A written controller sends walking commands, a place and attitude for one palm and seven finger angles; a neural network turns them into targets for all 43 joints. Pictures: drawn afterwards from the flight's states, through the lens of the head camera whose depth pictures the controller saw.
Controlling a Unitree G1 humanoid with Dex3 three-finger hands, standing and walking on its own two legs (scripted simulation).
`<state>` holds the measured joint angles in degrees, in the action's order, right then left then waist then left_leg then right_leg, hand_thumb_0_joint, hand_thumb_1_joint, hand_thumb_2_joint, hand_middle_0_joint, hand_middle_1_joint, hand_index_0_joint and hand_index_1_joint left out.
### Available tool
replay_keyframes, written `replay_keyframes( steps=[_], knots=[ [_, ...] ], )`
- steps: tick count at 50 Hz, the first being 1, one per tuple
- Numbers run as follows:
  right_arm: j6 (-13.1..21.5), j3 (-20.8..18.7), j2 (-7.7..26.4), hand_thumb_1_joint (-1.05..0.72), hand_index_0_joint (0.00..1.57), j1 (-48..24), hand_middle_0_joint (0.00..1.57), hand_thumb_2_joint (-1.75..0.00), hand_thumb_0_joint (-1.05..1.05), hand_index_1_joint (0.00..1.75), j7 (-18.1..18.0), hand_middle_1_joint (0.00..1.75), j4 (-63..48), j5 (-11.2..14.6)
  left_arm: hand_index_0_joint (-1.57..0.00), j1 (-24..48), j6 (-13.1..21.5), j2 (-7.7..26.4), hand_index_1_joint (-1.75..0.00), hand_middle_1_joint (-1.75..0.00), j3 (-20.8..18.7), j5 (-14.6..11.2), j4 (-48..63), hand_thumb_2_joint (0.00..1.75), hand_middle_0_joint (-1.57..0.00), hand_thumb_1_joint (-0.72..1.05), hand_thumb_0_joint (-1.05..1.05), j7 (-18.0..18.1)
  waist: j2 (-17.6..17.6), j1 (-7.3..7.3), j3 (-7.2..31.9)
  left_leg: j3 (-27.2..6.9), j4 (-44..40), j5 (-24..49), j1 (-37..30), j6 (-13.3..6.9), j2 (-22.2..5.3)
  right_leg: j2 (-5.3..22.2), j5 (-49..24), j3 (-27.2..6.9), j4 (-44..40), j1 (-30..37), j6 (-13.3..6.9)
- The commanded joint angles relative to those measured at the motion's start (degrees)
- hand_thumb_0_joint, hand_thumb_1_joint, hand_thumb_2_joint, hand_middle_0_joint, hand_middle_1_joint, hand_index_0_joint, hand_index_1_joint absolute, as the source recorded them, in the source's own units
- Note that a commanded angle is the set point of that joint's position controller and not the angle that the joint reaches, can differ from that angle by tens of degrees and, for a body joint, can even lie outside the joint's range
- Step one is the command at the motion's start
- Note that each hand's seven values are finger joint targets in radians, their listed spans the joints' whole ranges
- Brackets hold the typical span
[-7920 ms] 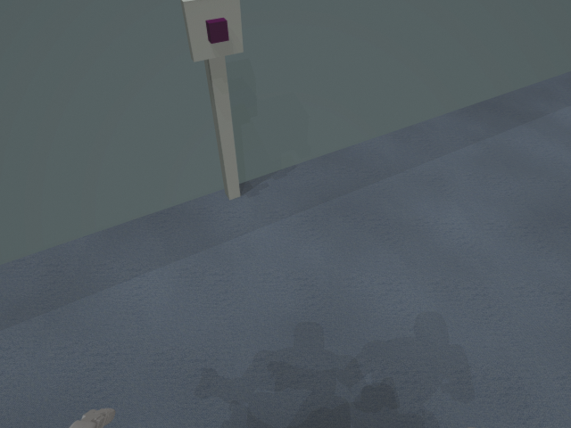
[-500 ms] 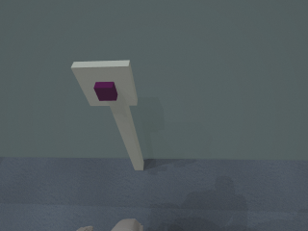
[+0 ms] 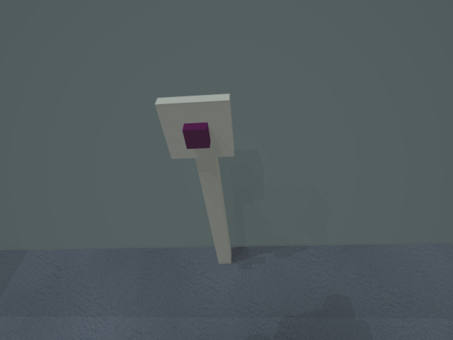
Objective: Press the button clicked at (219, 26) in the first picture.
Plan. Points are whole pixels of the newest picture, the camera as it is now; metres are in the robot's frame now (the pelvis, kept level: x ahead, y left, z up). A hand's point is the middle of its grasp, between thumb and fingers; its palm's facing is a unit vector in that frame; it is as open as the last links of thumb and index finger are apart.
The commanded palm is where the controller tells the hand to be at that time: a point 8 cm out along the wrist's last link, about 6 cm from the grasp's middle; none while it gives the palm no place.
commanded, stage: come to a stop and stand still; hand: left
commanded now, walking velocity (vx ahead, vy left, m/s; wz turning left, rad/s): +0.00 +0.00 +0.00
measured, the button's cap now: (197, 135) +0.58 +0.12 +0.05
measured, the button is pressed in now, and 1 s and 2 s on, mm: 0 0 0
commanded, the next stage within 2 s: look again from close up in 0.30 s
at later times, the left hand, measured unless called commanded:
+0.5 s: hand out of the picture -0.01 +0.18 -0.16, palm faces +0.06 -0.98 -0.20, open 7.4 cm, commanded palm none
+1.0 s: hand out of the picture +0.01 +0.14 -0.16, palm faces +0.06 -0.98 -0.18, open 7.3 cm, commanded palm none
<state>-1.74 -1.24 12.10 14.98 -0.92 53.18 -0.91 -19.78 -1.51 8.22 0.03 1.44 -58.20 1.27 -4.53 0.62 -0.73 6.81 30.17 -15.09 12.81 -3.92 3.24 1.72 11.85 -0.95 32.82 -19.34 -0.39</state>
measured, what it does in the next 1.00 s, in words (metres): stands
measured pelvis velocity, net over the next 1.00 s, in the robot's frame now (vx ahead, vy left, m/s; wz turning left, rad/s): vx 0.03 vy -0.02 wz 0.04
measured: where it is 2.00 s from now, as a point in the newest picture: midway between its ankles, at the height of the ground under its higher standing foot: outside the picture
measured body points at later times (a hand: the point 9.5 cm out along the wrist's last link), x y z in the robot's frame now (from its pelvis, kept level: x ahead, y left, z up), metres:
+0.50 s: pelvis -0.01 +0.01 +0.01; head -0.02 -0.01 +0.46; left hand -0.02 +0.23 -0.14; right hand -0.01 -0.21 -0.16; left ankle +0.02 +0.07 -0.73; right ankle +0.08 -0.12 -0.73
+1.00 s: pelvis +0.03 -0.02 +0.01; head +0.04 -0.03 +0.46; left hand +0.01 +0.19 -0.15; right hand +0.03 -0.24 -0.15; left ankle +0.02 +0.07 -0.73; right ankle +0.08 -0.12 -0.73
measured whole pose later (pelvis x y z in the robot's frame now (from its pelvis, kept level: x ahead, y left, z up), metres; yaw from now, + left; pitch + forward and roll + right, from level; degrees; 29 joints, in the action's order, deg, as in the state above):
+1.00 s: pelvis +0.03 -0.02 +0.01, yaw +2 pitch -1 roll +1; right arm 1.2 0.6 8.5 18.0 -1.9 62.7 -0.5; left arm -17.8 0.8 6.7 0.7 1.0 -64.5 1.8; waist -0.6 -0.4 -1.0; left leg 3.4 23.7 -13.5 9.9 -2.4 2.1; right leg -1.7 9.6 -1.7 25.3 -15.2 -1.5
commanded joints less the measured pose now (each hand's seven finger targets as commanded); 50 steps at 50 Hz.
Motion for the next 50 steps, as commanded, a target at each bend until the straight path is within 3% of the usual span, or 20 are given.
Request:
replay_keyframes(
  steps=[1,3,6,16,31,37,42,47,50],
  knots=[
    [2.0,-0.5,4.6,-0.90,0.20,5.7,0.20,-0.90,0.00,0.30,0.0,0.30,-0.8,-0.3,-0.20,3.1,1.9,7.2,-0.30,-0.30,-1.5,-0.5,4.5,0.90,-0.20,0.90,0.00,0.3,10.9,-2.60,-2.5,-11.7,-11.4,-10.6,0.5,0.3,-7.6,2.8,16.7,-8.5,-12.5,-4.2,-2.9],
    [2.6,-0.1,4.5,-0.90,0.20,4.4,0.20,-0.90,0.00,0.30,-0.1,0.30,-0.2,-0.3,-0.20,1.6,1.9,6.7,-0.30,-0.30,-1.4,-0.6,3.6,0.90,-0.20,0.90,0.00,0.3,3.4,-1.35,-2.4,-13.7,-15.8,-12.0,3.6,0.2,-9.3,1.4,9.2,-6.1,-9.2,0.4,-2.5],
    [2.9,0.1,4.6,-0.90,0.20,2.8,0.20,-0.90,0.00,0.30,-0.3,0.30,0.8,-0.2,-0.20,-0.2,1.8,6.0,-0.30,-0.30,-1.4,-0.4,2.0,0.90,-0.20,0.90,0.00,0.2,-0.1,0.21,-3.1,-15.2,-18.9,-14.8,7.6,0.0,-10.3,0.6,4.2,-3.9,-6.9,4.9,-2.4],
    [2.4,0.1,4.0,-0.90,0.20,5.4,0.20,-0.90,0.00,0.30,-0.5,0.30,4.5,-0.3,-0.20,-0.7,1.8,4.6,-0.30,-0.30,-1.2,-0.2,-0.8,0.90,-0.20,0.90,0.00,0.2,4.5,0.04,-6.1,-15.7,-19.0,-17.8,10.2,0.0,-9.9,0.9,7.3,-5.0,-8.3,5.3,-2.4],
    [2.6,0.1,3.0,-0.90,0.20,5.6,0.20,-0.90,0.00,0.30,-0.6,0.30,5.5,-0.1,-0.20,-1.1,2.4,4.0,-0.30,-0.30,-0.9,-0.1,-1.9,0.90,-0.20,0.90,0.00,0.3,5.8,-1.10,-6.1,-14.4,-16.5,-15.2,6.6,0.4,-8.9,1.3,8.7,-7.5,-10.8,1.2,-2.3],
    [3.0,0.4,2.0,-0.90,0.20,6.1,0.20,-0.90,0.00,0.30,-0.7,0.30,6.0,0.0,-0.20,-1.1,2.8,3.9,-0.30,-0.30,-0.7,-0.3,-2.3,0.90,-0.20,0.90,0.00,0.3,6.6,-1.50,-4.8,-12.9,-14.1,-10.6,4.4,0.7,-7.9,2.3,8.6,-8.9,-12.8,1.2,-2.4],
    [3.5,0.8,1.2,-0.90,0.20,6.7,0.20,-0.90,0.00,0.30,-0.8,0.30,6.9,0.2,-0.20,-1.2,3.3,3.8,-0.30,-0.30,-0.4,-0.6,-2.9,0.90,-0.20,0.90,0.00,0.4,6.8,-1.60,-3.1,-11.3,-12.3,-4.0,2.2,1.1,-7.5,2.9,4.8,-9.6,-13.6,3.0,-2.7],
    [4.2,1.3,0.7,-0.90,0.20,7.1,0.20,-0.90,0.00,0.30,-1.1,0.30,8.1,0.3,-0.20,-0.8,3.7,4.0,-0.30,-0.30,-0.3,-0.9,-3.8,0.90,-0.20,0.90,0.00,0.5,5.1,-1.34,-0.9,-10.5,-11.9,2.8,0.6,1.5,-8.1,3.1,-4.4,-8.5,-12.1,7.3,-2.8],
    [4.1,1.4,0.7,-0.90,0.20,7.1,0.20,-0.90,0.00,0.30,-1.3,0.30,8.7,0.3,-0.20,-0.6,3.7,3.9,-0.30,-0.30,-0.2,-1.0,-4.2,0.90,-0.20,0.90,0.00,0.5,5.3,-1.25,-1.8,-10.3,-11.8,4.0,0.7,1.6,-8.2,3.2,-6.2,-8.3,-12.1,8.0,-2.9]
  ],
)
